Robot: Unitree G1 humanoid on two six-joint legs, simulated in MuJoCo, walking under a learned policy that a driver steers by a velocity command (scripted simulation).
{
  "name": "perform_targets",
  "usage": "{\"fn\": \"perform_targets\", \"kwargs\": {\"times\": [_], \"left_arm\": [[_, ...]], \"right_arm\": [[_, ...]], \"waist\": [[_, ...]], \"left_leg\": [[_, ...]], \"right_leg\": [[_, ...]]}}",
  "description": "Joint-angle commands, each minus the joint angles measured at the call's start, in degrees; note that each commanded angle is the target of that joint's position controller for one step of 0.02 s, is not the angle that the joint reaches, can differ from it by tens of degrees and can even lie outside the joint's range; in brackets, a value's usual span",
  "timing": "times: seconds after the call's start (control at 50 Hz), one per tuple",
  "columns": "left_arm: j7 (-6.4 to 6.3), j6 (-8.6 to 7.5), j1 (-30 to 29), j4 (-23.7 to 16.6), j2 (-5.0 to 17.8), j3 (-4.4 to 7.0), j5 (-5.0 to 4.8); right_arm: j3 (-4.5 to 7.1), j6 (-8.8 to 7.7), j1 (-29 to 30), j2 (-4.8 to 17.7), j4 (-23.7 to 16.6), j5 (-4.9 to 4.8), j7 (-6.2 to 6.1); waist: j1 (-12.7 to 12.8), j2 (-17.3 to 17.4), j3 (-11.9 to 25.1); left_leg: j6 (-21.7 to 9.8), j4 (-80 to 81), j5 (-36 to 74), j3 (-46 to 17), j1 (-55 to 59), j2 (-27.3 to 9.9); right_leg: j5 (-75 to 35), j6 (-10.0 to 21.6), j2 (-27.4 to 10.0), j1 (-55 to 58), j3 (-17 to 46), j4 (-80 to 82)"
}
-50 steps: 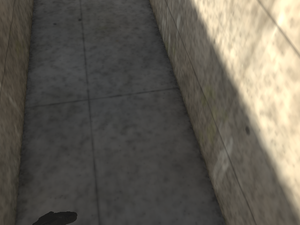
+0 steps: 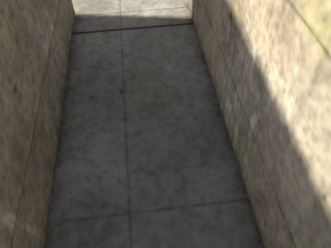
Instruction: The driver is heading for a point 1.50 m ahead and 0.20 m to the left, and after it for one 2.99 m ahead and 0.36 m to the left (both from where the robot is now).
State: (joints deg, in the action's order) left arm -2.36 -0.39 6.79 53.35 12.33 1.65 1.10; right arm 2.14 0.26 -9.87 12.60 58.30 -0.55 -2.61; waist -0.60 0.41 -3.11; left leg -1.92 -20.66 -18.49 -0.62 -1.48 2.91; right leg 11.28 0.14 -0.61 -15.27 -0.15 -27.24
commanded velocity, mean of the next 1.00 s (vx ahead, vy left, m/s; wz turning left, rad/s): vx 0.01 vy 0.00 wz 0.00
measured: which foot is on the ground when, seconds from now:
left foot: down 0.00-1.00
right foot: down 0.00-1.00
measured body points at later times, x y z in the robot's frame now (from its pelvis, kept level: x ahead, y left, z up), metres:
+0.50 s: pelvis +0.02 +0.00 +0.00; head +0.04 +0.00 +0.45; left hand +0.14 +0.26 -0.13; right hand +0.04 -0.27 -0.15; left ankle -0.08 +0.10 -0.74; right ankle +0.04 -0.12 -0.74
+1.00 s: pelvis +0.00 +0.02 +0.00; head +0.02 +0.02 +0.45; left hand +0.08 +0.28 -0.14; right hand +0.01 -0.25 -0.15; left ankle -0.08 +0.10 -0.74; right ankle +0.04 -0.12 -0.74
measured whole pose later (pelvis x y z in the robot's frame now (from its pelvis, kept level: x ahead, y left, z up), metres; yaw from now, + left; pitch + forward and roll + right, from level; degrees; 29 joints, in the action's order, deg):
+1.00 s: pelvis +0.00 +0.02 +0.00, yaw +0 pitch +1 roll +0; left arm -3.6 0.5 8.6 59.2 13.6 2.2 0.8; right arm 2.9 0.9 -15.7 12.6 61.9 -0.4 -3.8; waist 0.6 -1.1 -0.9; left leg -3.4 -18.7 -17.4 -0.5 -2.1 4.2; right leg 10.1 -1.5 -1.6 -15.8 1.1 -25.0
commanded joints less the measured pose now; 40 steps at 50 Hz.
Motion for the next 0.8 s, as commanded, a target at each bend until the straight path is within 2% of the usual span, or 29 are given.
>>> {"fn": "perform_targets", "kwargs": {"times": [0.02, 0.06, 0.08, 0.1, 0.18, 0.28, 0.4, 0.44, 0.48, 0.5, 0.52, 0.56, 0.74, 0.76, 0.78, 0.8], "left_arm": [[-0.48, -1.08, -0.6, -1.7, 7.4, 1.94, -0.27], [-0.27, -1.18, -0.3, -0.9, 7.9, 2.53, -0.37], [-0.11, -1.31, -1.1, -0.9, 7.6, 2.39, -0.42], [0.12, -1.62, -1.4, -0.5, 6.9, 2.24, -0.44], [0.30, -1.68, -2.4, 0.4, 7.4, 2.49, -0.33], [0.47, -1.58, -3.5, 1.4, 7.5, 2.48, -0.15], [-0.18, -1.13, -4.1, 2.3, 7.4, 2.40, -0.18], [-0.84, -0.52, -4.7, 2.0, 7.8, 2.37, 0.13], [-1.15, -0.21, -4.0, 2.3, 7.0, 2.16, 0.00], [-1.13, 0.00, -3.1, 2.8, 7.5, 2.39, -0.01], [-1.14, 0.09, -2.9, 2.8, 7.4, 2.38, 0.01], [-1.38, 0.13, -2.5, 3.1, 8.2, 2.64, -0.17], [-1.62, 0.05, -0.3, 4.7, 7.5, 2.38, -0.30], [-1.35, 0.03, -1.5, 3.6, 6.8, 1.71, -0.36], [-1.24, 0.08, -1.7, 3.5, 7.4, 1.89, -0.58], [-0.89, 0.38, -1.0, 3.7, 7.1, 1.76, -0.24]], "right_arm": [[1.59, 0.54, -4.4, 7.3, 0.3, -0.05, 0.27], [1.76, 1.19, -4.3, 7.2, 0.7, -0.16, -0.06], [1.81, 1.47, -4.2, 7.2, 0.7, -0.38, -0.31], [1.73, 1.91, -4.0, 6.6, 0.8, -0.56, -0.65], [1.91, 2.52, -3.5, 7.1, 1.3, -0.35, -0.80], [1.74, 2.28, -3.9, 7.5, 2.1, -0.35, -0.77], [1.69, 2.09, -4.5, 7.6, 2.7, -0.15, -0.65], [1.81, 1.23, -4.7, 8.2, 2.8, 0.26, 0.04], [1.66, 0.77, -4.9, 7.4, 3.0, 0.09, 0.52], [1.32, 0.69, -4.8, 6.6, 3.1, 0.29, 0.71], [1.28, 0.67, -4.8, 6.7, 3.2, 0.30, 0.75], [1.31, 0.49, -5.6, 6.6, 3.1, 0.59, 0.36], [1.13, -0.12, -7.8, 5.7, 2.6, 0.50, -0.41], [1.28, -0.18, -7.6, 6.3, 2.9, 0.26, -0.70], [1.30, -0.19, -7.7, 6.6, 2.6, 0.53, -0.85], [1.28, 0.02, -7.9, 6.4, 2.7, 0.29, -0.98]], "waist": [[-0.7, -1.6, 6.2], [-0.1, -0.6, 7.8], [-0.3, -0.6, 8.1], [-0.4, -0.8, 7.8], [-0.3, -1.4, 7.4], [0.0, -1.0, 6.8], [-0.1, -0.8, 5.8], [-0.2, -1.3, 5.8], [-0.2, -0.7, 5.2], [-0.1, -0.7, 5.3], [0.0, -0.2, 4.7], [0.2, -0.6, 4.1], [0.2, -0.2, 2.0], [0.7, 0.7, 2.3], [0.4, -0.2, 2.5], [0.6, -0.7, 2.6]], "left_leg": [[1.3, 2.2, 27.5, -3.7, -2.6, -4.6], [1.3, 2.2, 28.3, -3.4, -1.4, -4.5], [1.1, 2.7, 28.3, -3.5, -0.8, -4.9], [1.1, 3.5, 28.0, -3.6, 0.0, -5.0], [1.0, 4.6, 27.4, -3.6, 0.8, -5.3], [0.9, 5.7, 25.7, -3.6, -0.3, -5.4], [0.9, 6.6, 22.5, -3.7, -1.6, -5.4], [0.8, 6.4, 21.2, -3.9, -3.2, -5.7], [1.0, 6.2, 20.2, -3.9, -4.3, -5.6], [1.0, 6.5, 20.8, -4.1, -4.3, -5.5], [1.0, 6.5, 20.7, -4.1, -4.4, -5.4], [1.3, 6.1, 20.4, -4.3, -4.6, -5.1], [1.1, 6.0, 17.9, -4.9, -6.1, -5.0], [1.4, 5.9, 19.3, -5.3, -6.4, -4.8], [1.6, 5.7, 20.1, -5.2, -5.9, -4.9], [1.7, 5.6, 20.8, -5.2, -5.8, -5.1]], "right_leg": [[-32.3, 1.6, -3.7, 11.2, 5.9, 0.7], [-33.9, 2.3, -4.2, 12.8, 6.2, 1.0], [-34.3, 2.4, -4.4, 12.9, 6.3, 1.0], [-33.8, 2.0, -4.6, 12.2, 5.9, 1.7], [-30.9, 1.6, -4.2, 11.8, 5.7, 2.8], [-27.2, 1.6, -4.0, 11.7, 5.5, 3.5], [-22.8, 1.1, -3.9, 11.3, 5.3, 4.5], [-21.1, 1.2, -3.3, 11.9, 5.1, 4.3], [-19.9, 0.9, -3.2, 12.0, 5.1, 4.1], [-18.3, 0.9, -3.2, 12.0, 4.8, 4.3], [-17.4, 0.8, -3.1, 11.5, 4.8, 4.4], [-16.6, 0.5, -3.0, 10.2, 4.6, 4.4], [-11.8, -0.7, -3.0, 7.0, 4.7, 4.7], [-11.3, -0.1, -3.0, 7.0, 5.0, 4.7], [-11.5, -0.2, -2.8, 6.4, 4.8, 4.6], [-11.2, -0.3, -2.6, 6.0, 4.5, 4.9]]}}
Keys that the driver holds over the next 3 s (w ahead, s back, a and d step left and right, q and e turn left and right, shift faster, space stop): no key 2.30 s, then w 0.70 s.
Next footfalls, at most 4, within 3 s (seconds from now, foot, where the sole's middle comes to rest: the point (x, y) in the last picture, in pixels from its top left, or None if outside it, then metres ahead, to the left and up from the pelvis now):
2.70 right None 0.26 -0.16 -0.78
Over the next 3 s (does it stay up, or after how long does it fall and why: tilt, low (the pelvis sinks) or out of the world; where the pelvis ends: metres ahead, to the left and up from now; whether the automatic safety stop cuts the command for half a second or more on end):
stays up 0.30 -0.06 0.00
